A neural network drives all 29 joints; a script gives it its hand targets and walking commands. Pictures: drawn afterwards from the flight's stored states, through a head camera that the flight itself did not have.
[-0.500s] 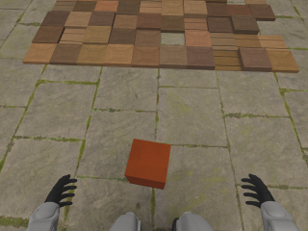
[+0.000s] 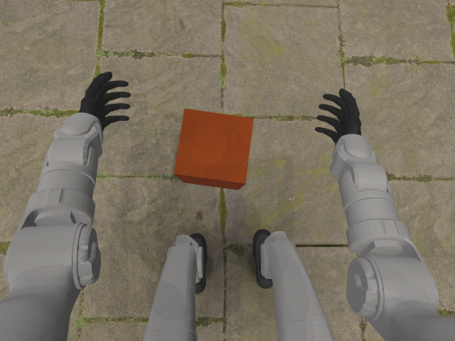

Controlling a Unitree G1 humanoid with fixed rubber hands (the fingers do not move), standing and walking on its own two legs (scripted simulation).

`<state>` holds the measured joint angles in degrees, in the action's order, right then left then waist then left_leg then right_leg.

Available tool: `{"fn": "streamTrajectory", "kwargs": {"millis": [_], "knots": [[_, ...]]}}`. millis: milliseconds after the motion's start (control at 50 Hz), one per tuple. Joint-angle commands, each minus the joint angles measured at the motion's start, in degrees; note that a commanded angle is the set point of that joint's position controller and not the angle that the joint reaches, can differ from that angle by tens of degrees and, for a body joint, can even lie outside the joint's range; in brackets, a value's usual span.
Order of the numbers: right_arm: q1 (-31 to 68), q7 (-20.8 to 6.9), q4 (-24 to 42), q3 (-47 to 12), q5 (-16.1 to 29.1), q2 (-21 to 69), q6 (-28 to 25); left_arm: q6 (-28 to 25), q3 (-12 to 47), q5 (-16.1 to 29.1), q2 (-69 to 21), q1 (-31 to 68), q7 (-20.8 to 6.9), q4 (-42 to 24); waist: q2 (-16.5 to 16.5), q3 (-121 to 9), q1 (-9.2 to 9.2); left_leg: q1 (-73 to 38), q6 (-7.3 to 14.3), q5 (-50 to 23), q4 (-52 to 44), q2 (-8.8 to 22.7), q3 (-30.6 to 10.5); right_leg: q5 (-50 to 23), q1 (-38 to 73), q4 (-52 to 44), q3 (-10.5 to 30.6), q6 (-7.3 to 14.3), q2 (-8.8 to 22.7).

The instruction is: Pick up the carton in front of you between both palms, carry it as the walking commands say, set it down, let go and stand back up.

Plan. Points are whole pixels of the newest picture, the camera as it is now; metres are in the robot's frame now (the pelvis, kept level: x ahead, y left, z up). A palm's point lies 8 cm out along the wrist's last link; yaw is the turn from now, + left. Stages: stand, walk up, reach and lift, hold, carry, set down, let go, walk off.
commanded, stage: reach and lift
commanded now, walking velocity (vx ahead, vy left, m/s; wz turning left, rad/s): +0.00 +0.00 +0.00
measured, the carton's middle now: (214, 154) +0.49 +0.02 -0.54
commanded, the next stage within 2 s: none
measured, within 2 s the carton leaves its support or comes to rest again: leaves its support in 1.94 s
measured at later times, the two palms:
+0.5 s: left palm (136, 111) +0.53 +0.20 -0.23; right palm (299, 132) +0.47 -0.17 -0.22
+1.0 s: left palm (159, 141) +0.52 +0.19 -0.45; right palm (278, 153) +0.47 -0.17 -0.44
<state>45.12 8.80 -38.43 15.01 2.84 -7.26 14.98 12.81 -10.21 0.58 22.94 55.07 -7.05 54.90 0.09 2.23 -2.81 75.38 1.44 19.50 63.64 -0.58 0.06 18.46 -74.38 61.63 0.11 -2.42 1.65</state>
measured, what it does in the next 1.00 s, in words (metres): lowers itself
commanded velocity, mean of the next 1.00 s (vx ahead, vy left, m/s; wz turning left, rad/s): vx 0.00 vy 0.00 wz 0.00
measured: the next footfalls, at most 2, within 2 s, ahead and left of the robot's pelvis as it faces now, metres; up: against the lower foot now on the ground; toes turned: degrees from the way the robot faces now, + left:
none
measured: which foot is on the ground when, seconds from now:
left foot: down 0.00-1.00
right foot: down 0.00-1.00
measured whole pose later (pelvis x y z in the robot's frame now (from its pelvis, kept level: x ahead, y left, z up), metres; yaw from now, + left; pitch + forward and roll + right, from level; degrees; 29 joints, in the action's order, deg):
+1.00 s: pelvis -0.04 -0.01 -0.27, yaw -4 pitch +40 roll -5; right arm 75.6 13.0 -55.8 12.2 10.1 -8.0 6.0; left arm 3.7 0.5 11.2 30.8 85.3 -2.0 71.2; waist 2.7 16.4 -2.8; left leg 129.8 0.6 30.9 120.6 0.0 -3.2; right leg 29.7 -127.7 117.1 -0.5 -3.6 -1.8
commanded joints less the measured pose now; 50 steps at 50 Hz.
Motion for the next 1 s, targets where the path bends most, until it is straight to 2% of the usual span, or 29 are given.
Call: {"fn": "streamTrajectory", "kwargs": {"millis": [0, 40, 80, 100, 120, 140, 180, 240, 300, 320, 340, 360, 420, 440, 480, 520, 540, 560, 600, 620, 660, 700, 720, 760, 780, 820, 880, 920, 980], "knots": [[17.78, 1.66, 7.05, 0.12, 0.09, -0.62, -2.21, -3.20, -1.58, -0.02, 8.55, 20.94, -0.21, -1.43, -2.00, -50.05, 1.62, -23.84, -1.23, -9.12, -7.78, -2.49, -1.76, -7.22, 19.17, -3.22, -2.99, -2.01, -4.25], [15.70, 2.52, 4.13, 4.76, -2.64, -4.80, -2.62, -3.80, -2.03, 0.51, 8.60, 25.64, -0.42, -3.21, -5.65, -57.97, -2.27, -26.27, -2.26, -14.45, -5.37, -2.34, -1.71, -10.69, 17.93, -2.57, -2.51, -1.53, -5.34], [20.24, 1.02, 2.57, 3.11, -0.76, -1.38, -2.44, -3.55, -1.92, -2.32, 5.82, 26.92, -0.60, 3.21, -6.69, -51.84, 1.48, -28.10, -2.07, -14.20, -5.27, -2.40, -1.94, -5.41, 6.60, -3.90, -2.81, -1.91, -4.44], [19.84, 1.10, 3.20, 8.47, -3.59, -1.80, -2.98, -3.48, -1.86, -2.43, 5.58, 30.24, -0.87, 0.36, -8.53, -53.24, -3.42, -26.62, -2.78, -13.62, -4.94, -2.50, -2.24, -7.33, 5.14, -2.48, -3.80, -1.34, -5.14], [18.44, 1.32, 4.98, 8.52, -6.15, -0.55, -3.87, -4.04, -4.40, -2.53, 7.12, 28.73, -0.57, 1.60, -4.30, -54.32, -4.03, -29.03, -1.59, -14.07, -5.53, -1.53, -4.42, -6.89, 3.83, -2.52, -5.07, -1.90, -6.35], [22.16, 1.15, 7.27, 8.84, -3.89, -1.67, -4.49, -4.10, -4.10, -5.09, 6.24, 31.12, -0.64, -0.85, -9.68, -63.65, -0.25, -33.00, -2.97, -16.58, -4.40, -2.24, -1.40, -10.10, 8.30, -2.22, -4.05, -1.87, -6.27], [20.88, 0.32, 0.96, 8.92, -5.30, 1.65, -3.98, -4.00, -6.79, -5.29, 7.18, 32.21, 0.46, 1.55, -6.30, -54.83, -2.18, -29.77, -2.00, -17.41, -4.71, -1.87, -4.91, -7.61, 0.41, -1.99, -4.90, -1.64, -6.14], [24.66, 0.85, 3.17, 10.39, -7.02, 0.73, -5.36, -4.75, -8.45, -7.78, 6.87, 32.26, 1.69, 3.04, -8.52, -55.29, 1.31, -24.64, -2.50, -22.01, -0.57, -2.40, -2.85, -8.85, -2.13, -0.15, -3.31, -1.60, -6.06], [23.67, 0.03, -0.09, 12.24, -7.09, 0.71, -5.73, -5.91, -5.69, -8.24, 4.84, 33.74, 1.11, 2.86, -10.76, -57.77, -1.71, -23.11, -2.90, -19.07, 1.80, -2.36, -3.66, -9.93, -4.72, 3.69, -4.47, -1.30, -6.67], [23.81, -0.03, 1.25, 9.54, -6.66, 3.95, -5.95, -5.87, -8.69, -10.71, 7.84, 31.87, 1.62, 4.17, -5.04, -55.29, 0.71, -22.19, -1.48, -18.53, 3.28, -1.82, -4.04, -7.42, -8.63, 4.77, -4.86, -2.67, -7.05], [20.95, -0.59, -2.31, 13.05, -9.13, 3.22, -6.57, -5.55, -7.68, -9.06, 2.90, 27.31, 1.65, 7.37, -7.62, -51.86, 0.15, -16.61, -2.19, -16.62, 5.16, -2.18, -3.81, -6.47, -8.44, 7.86, -4.87, -1.93, -6.83], [22.36, -0.59, -1.95, 13.29, -8.99, 2.32, -7.10, -6.22, -6.28, -6.70, 2.36, 27.71, 1.71, 6.87, -8.01, -49.10, -2.52, -11.79, -2.17, -13.00, 5.42, -1.91, -3.62, -4.70, -9.18, 8.99, -5.00, -1.53, -6.93], [22.40, 0.05, -0.98, 9.93, -6.55, 3.64, -8.96, -9.00, -7.24, -8.02, 4.84, 31.69, 2.23, 3.47, -8.33, -56.89, 1.48, -10.73, -1.97, -24.32, 12.70, -1.71, -2.19, -13.85, -9.75, 13.48, -3.05, -1.38, -7.38], [18.53, 0.35, -1.99, 10.24, -7.87, 1.39, -10.21, -8.91, -8.07, -6.64, 4.69, 26.19, 3.21, 6.58, -4.93, -55.80, -1.34, -4.45, -2.43, -20.75, 14.47, -2.85, -3.12, -12.69, -8.25, 18.35, -5.30, -1.17, -7.28], [17.64, 0.10, -1.56, 7.69, -3.65, 3.07, -10.93, -10.00, -4.38, -3.34, 1.25, 27.60, 3.93, 2.43, -9.84, -59.33, 3.22, -8.23, -1.94, -28.82, 18.75, -2.21, -2.53, -14.06, -18.75, 19.54, -3.64, -1.23, -7.72], [18.64, 1.03, 1.28, 6.88, -2.86, -2.59, -12.28, -10.26, -3.90, -2.98, 5.03, 27.79, 5.42, -2.22, -8.98, -63.78, 0.96, -7.92, -2.79, -30.79, 22.66, -2.30, -2.97, -15.36, -20.17, 23.69, -4.90, -1.21, -7.52], [18.10, 1.29, 0.30, 5.18, -2.51, -1.26, -12.32, -9.65, -3.08, -0.62, 4.93, 27.67, 5.61, 1.53, -5.54, -63.43, -0.44, -7.06, -1.19, -30.53, 24.60, -1.99, -4.72, -13.36, -22.17, 25.53, -5.22, -2.12, -7.09], [20.73, 1.04, 1.42, -0.29, 1.33, 0.97, -11.52, -9.68, -3.47, -0.79, 9.99, 28.04, 5.49, 2.50, -4.07, -62.23, 4.19, -5.67, -1.07, -28.00, 26.81, -1.20, -3.14, -11.52, -22.12, 27.42, -4.52, -2.91, -6.70], [25.07, 1.88, 2.20, 1.16, 0.92, -1.27, -11.20, -10.10, -0.09, 2.01, 7.85, 27.94, 5.07, 4.26, -4.94, -62.18, 3.62, 1.87, -1.46, -21.51, 29.12, -2.34, -1.47, -11.60, -18.92, 32.19, -5.22, -2.49, -6.68], [24.65, 2.35, 7.00, 0.04, 3.06, -0.47, -11.70, -10.42, 1.93, 5.95, 5.43, 31.37, 5.03, -3.63, -4.94, -64.69, -0.32, 1.49, -0.77, -23.58, 30.32, -2.27, -1.91, -14.06, -18.11, 30.82, -4.01, -2.17, -6.83], [25.45, 3.87, 4.15, -4.37, 5.30, -4.10, -10.53, -9.99, 1.18, 5.84, 14.76, 30.66, 5.50, -0.10, -1.36, -70.13, 5.14, 1.08, -0.83, -17.49, 34.92, -2.01, 0.05, -9.16, -13.62, 35.94, -5.07, -2.47, -5.80], [32.63, 4.39, 5.37, -5.25, 8.08, -3.55, -9.66, -9.54, 4.98, 8.52, 13.74, 35.21, 5.09, -1.36, -1.60, -70.33, 3.68, 10.52, -1.14, -8.73, 37.03, -1.79, 2.56, -7.47, -6.80, 37.64, -3.96, -1.32, -6.17], [30.88, 5.50, 3.64, -2.79, 6.80, -4.96, -8.92, -8.71, 4.84, 8.49, 17.13, 36.61, 5.42, -2.59, -3.15, -74.10, -0.09, 9.14, -1.15, -6.36, 36.00, -0.85, -0.09, -6.87, -5.05, 40.83, -4.85, -1.30, -5.96], [31.88, 5.82, 2.14, -4.77, 7.59, -4.82, -7.59, -8.42, 6.74, 11.16, 14.83, 37.08, 4.29, -1.18, -4.15, -63.97, 2.38, 12.08, -0.46, -4.51, 37.48, -0.27, 0.16, -2.11, -12.72, 40.08, -3.81, -1.07, -5.42], [29.03, 5.74, -6.39, -3.13, 8.05, -3.43, -7.28, -7.29, 8.26, 12.60, 12.60, 38.25, 4.29, 5.23, -5.90, -61.19, -1.28, 11.48, -1.11, 0.09, 37.37, 0.22, -0.71, 0.80, -15.31, 41.32, -5.69, -1.11, -6.70], [33.12, 5.24, -6.65, -1.47, 6.45, -3.47, -8.02, -8.28, 10.46, 12.19, 12.41, 42.48, 4.05, 5.62, -8.75, -58.00, -2.77, 15.81, -1.60, 3.25, 38.55, 1.09, -1.59, 0.85, -16.96, 44.68, -5.89, -0.85, -5.78], [36.90, 4.43, -7.80, -3.82, 9.82, -0.20, -9.09, -9.11, 8.08, 9.51, 15.99, 41.92, 4.55, 11.80, -7.67, -49.83, 4.59, 20.92, -0.24, 2.32, 41.70, 2.40, -2.05, 1.30, -19.48, 46.42, -3.13, -1.45, -4.18], [39.84, 4.45, -6.40, -1.64, 6.87, -5.40, -10.82, -9.94, 8.26, 10.41, 13.90, 44.12, 5.18, 10.18, -6.09, -49.74, 0.66, 24.25, -0.66, 2.26, 43.15, 1.90, -3.13, -1.23, -20.05, 49.66, -4.14, -1.44, -4.62], [40.62, 4.23, -11.97, -1.38, 7.21, -5.21, -11.54, -11.40, 12.43, 12.28, 14.29, 47.55, 5.31, 10.62, -3.22, -52.85, 0.08, 22.09, -1.11, -0.77, 46.79, 1.04, -2.64, -3.03, -18.73, 52.04, -5.04, -2.42, -4.51]]}}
